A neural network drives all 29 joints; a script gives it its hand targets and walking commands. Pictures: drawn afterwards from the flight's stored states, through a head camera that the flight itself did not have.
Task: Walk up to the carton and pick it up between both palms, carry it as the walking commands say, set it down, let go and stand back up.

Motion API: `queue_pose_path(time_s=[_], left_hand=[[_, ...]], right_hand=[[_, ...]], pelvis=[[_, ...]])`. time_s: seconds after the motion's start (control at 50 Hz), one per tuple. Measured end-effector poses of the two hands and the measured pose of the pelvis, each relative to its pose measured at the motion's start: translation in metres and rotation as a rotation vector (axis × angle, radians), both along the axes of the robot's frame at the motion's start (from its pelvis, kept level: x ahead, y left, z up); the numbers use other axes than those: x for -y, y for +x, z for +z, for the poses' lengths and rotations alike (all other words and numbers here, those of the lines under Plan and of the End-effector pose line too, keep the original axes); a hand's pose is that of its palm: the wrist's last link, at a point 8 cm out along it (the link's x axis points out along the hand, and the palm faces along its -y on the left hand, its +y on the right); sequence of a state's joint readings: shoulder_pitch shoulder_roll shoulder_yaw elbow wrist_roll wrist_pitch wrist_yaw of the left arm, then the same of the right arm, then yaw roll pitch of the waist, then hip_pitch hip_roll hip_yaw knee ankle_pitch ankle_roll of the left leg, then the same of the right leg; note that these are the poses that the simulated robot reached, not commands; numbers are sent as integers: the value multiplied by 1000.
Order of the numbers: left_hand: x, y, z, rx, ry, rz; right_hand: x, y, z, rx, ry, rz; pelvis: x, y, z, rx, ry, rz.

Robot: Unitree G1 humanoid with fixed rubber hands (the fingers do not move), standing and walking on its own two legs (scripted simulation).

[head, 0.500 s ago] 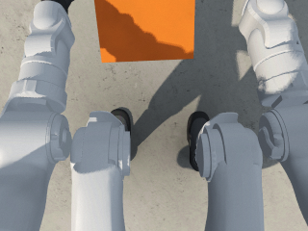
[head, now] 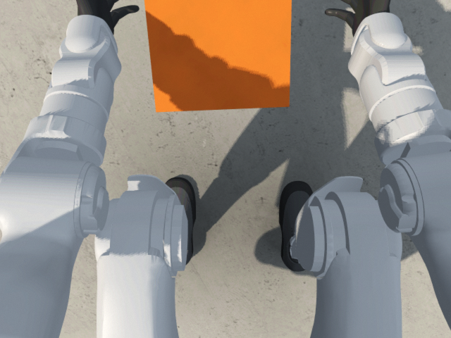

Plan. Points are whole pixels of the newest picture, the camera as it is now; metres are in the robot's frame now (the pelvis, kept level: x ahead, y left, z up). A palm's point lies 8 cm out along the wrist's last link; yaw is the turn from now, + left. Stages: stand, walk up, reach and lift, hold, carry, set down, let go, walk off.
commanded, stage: reach and lift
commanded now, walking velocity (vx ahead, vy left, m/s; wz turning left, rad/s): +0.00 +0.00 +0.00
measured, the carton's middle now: (220, 36) +0.52 +0.04 -0.28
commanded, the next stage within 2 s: none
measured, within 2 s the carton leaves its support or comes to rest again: leaves its support in 1.22 s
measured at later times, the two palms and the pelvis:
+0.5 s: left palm (119, 9) +0.53 +0.17 -0.19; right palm (344, 5) +0.54 -0.12 -0.19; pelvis +0.00 +0.00 +0.01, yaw +0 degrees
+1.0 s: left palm (116, 9) +0.53 +0.17 -0.19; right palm out of the picture +0.55 -0.12 -0.19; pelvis +0.01 -0.01 -0.01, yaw -1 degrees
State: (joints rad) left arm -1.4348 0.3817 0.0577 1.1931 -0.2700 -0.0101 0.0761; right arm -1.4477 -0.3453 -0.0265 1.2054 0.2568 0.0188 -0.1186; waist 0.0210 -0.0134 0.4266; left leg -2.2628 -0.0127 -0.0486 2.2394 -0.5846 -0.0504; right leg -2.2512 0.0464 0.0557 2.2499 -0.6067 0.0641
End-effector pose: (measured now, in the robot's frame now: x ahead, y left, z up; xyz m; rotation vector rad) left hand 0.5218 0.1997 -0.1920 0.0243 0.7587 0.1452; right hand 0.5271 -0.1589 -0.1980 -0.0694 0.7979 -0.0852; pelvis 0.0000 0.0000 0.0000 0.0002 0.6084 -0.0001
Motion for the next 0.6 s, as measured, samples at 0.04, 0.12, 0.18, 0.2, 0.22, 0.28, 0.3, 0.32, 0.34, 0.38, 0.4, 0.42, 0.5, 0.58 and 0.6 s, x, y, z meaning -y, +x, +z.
queue_pose_path(time_s=[0.04,0.12,0.18,0.2,0.22,0.28,0.3,0.32,0.34,0.38,0.4,0.42,0.5,0.58,0.6], left_hand=[[2,1,0,4,-4,4],[7,0,-1,-6,-6,-8],[6,-3,0,-8,2,-6],[5,-5,0,-12,0,-1],[4,-6,1,-11,0,3],[1,-8,0,-13,0,13],[1,-8,-2,-19,1,7],[3,-9,-3,-24,1,-3],[5,-8,-3,-28,2,-14],[11,-5,-3,-23,0,-38],[14,-2,-2,-19,-2,-38],[17,0,-2,-15,-5,-39],[30,9,0,5,-27,-40],[31,9,-1,-1,-17,-28],[31,9,-1,-1,-11,-32]], right_hand=[[6,4,6,40,-5,-9],[-4,8,11,61,17,35],[-23,6,4,17,44,72],[-30,6,4,10,51,83],[-37,8,5,15,62,87],[-51,17,14,64,70,90],[-52,17,15,71,67,87],[-52,17,16,73,62,85],[-51,17,16,73,56,80],[-45,13,12,55,46,63],[-42,10,10,41,36,58],[-39,8,8,32,33,55],[-38,10,10,49,27,69],[-37,10,9,44,33,54],[-37,10,9,43,35,51]], pelvis=[[1,-1,1,0,-2,-2],[3,-2,0,-2,-2,-9],[5,-3,1,-7,5,-13],[6,-3,1,-8,7,-13],[6,-3,1,-11,8,-13],[5,-4,3,-16,5,-8],[4,-4,3,-16,4,-5],[3,-4,3,-17,3,-3],[2,-4,3,-18,1,0],[0,-4,4,-19,-1,5],[-1,-4,4,-20,-1,6],[-2,-4,5,-19,-2,7],[-3,-4,5,-15,-6,0],[-3,-4,4,-9,-11,-6],[-2,-4,4,-9,-10,-6]])
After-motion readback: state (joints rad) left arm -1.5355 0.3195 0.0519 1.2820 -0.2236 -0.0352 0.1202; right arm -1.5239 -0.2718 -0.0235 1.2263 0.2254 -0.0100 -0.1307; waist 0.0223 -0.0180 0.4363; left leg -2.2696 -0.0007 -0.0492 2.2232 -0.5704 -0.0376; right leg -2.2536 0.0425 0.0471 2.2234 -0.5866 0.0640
